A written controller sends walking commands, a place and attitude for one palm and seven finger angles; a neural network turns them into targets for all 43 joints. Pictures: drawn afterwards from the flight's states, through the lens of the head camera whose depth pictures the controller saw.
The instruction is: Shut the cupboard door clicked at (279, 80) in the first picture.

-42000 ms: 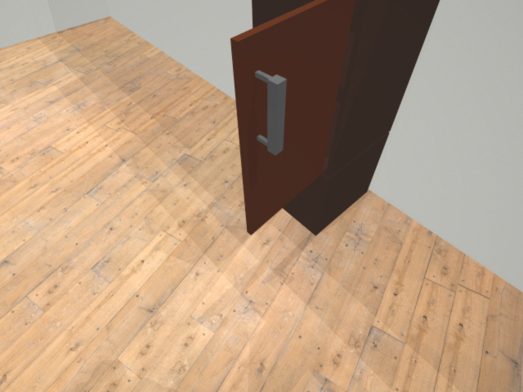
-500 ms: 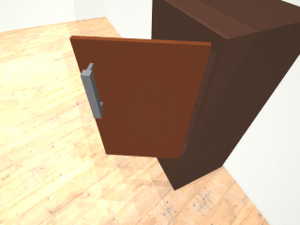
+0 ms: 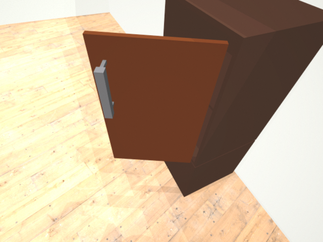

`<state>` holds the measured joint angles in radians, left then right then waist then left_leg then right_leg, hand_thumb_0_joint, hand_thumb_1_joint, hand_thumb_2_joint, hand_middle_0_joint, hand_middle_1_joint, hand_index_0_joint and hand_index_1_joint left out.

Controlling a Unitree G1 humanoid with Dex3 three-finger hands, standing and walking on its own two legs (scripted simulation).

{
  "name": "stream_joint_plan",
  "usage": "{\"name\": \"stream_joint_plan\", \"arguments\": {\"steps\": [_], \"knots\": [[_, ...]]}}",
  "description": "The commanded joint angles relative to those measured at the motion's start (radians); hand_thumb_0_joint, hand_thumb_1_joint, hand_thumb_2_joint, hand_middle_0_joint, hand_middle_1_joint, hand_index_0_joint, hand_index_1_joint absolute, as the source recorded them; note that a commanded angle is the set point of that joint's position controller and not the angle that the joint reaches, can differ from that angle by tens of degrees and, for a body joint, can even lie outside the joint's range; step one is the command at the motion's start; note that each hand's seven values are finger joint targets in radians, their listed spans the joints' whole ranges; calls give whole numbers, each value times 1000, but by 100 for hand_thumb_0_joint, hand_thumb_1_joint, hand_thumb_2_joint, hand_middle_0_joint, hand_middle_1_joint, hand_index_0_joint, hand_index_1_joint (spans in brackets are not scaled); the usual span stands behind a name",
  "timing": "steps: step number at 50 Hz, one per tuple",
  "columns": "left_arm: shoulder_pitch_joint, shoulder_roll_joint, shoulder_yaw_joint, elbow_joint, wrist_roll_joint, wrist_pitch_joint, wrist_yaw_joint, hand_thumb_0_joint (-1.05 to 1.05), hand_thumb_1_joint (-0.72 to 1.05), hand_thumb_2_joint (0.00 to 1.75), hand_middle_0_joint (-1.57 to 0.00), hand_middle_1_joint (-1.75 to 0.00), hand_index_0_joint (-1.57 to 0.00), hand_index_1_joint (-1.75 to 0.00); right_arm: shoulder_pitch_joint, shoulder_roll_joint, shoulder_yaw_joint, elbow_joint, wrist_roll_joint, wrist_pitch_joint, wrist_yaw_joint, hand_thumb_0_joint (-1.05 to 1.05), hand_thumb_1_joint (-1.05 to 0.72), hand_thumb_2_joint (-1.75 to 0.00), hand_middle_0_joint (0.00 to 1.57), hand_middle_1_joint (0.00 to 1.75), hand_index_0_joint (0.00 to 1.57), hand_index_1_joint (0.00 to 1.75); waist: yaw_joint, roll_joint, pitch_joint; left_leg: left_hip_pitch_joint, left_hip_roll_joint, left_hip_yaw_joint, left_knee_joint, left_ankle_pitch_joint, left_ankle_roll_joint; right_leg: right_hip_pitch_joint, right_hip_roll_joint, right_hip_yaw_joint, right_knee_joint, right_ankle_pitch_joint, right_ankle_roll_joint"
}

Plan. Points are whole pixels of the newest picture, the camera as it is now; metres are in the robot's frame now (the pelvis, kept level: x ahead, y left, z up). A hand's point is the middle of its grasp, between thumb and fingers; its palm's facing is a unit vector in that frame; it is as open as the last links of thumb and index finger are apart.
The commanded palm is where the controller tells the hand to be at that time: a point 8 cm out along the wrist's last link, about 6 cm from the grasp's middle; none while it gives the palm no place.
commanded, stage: come to a stop and stand still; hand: left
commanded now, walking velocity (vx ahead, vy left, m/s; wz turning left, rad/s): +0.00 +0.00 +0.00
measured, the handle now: (106, 90) +0.50 +0.20 +0.09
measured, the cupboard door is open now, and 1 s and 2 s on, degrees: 61 61 61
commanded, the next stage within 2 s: look again from close up in 0.16 s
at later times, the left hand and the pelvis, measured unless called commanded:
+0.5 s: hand out of the picture -0.03 +0.16 -0.18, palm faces +0.02 -0.98 -0.18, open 7.4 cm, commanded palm none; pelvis +0.00 +0.00 +0.00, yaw +0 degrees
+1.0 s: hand out of the picture -0.01 +0.15 -0.18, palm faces +0.02 -0.99 -0.16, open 7.4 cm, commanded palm none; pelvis +0.01 -0.01 +0.00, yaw +0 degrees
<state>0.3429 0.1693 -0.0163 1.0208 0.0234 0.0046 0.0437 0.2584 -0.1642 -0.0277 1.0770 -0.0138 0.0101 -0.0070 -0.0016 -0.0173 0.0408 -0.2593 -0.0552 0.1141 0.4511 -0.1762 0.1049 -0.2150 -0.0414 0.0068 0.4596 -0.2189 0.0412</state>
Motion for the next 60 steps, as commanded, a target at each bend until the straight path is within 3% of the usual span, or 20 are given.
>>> {"name": "stream_joint_plan", "arguments": {"steps": [1,9,42,46,49,52,56,58,60], "knots": [[84,81,25,-20,4,-12,5,0,90,90,-20,-30,-20,-30,10,-129,-23,-45,6,-23,-4,0,-90,-90,20,30,20,30,4,41,29,-21,190,-237,-227,-287,-56,-34,-44,23,-52,-43,-53],[108,63,28,13,5,-14,7,0,90,90,-20,-30,-20,-30,29,-117,-27,-14,7,-20,-6,0,-90,-90,20,30,20,30,1,21,49,-24,190,-241,-240,-308,-62,-55,-43,31,-60,-62,-52],[91,42,29,44,0,-30,9,0,90,90,-20,-30,-20,-30,59,-69,-12,37,10,-30,-10,0,-90,-90,20,30,20,30,-5,3,41,39,168,-195,-189,-149,-74,-57,-65,70,-118,-7,-61],[106,48,37,45,5,-27,2,0,90,90,-20,-30,-20,-30,76,-75,-14,45,3,-23,-8,0,-90,-90,20,30,20,30,-1,8,47,18,157,-188,-178,-315,-70,-68,-62,81,-132,-197,-71],[114,56,47,38,6,-24,-3,0,90,90,-20,-30,-20,-30,82,-68,-13,36,-1,-20,-6,0,-90,-90,20,30,20,30,5,-13,82,-21,138,-172,-138,-345,-67,-93,-79,119,-148,-293,-90],[114,56,49,35,0,-29,-2,0,90,90,-20,-30,-20,-30,91,-43,-4,31,2,-27,-8,0,-90,-90,20,30,20,30,-2,-64,106,-6,111,-127,-60,-189,-74,-113,-114,171,-173,-234,-113],[93,25,36,36,-1,-31,5,0,90,90,-20,-30,-20,-30,115,-54,3,46,8,-42,-15,0,-90,-90,20,30,20,30,-11,17,77,72,167,-175,-129,-25,-63,-92,-63,74,-75,19,-76],[105,19,32,47,-2,-29,8,0,90,90,-20,-30,-20,-30,120,-65,6,52,10,-50,-21,0,-90,-90,20,30,20,30,-1,57,37,93,192,-196,-158,67,-55,-35,-55,40,-48,68,-57],[113,19,31,59,-4,-25,11,0,90,90,-20,-30,-20,-30,117,-66,5,56,12,-53,-27,0,-90,-90,20,30,20,30,5,52,29,118,199,-194,-155,176,-55,-15,-54,27,-45,80,-48]]}}
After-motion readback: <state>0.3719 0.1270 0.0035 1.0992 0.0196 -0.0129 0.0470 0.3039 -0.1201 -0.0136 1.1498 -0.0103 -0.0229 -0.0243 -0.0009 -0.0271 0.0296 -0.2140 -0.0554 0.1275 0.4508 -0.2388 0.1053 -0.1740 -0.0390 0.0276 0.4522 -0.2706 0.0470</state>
